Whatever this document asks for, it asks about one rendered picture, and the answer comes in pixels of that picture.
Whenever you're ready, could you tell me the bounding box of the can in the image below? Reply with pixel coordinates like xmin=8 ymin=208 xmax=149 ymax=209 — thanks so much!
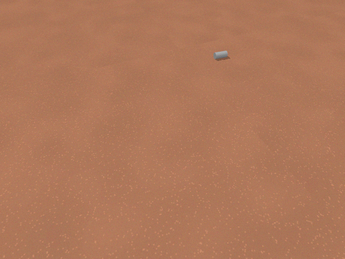
xmin=213 ymin=51 xmax=227 ymax=59

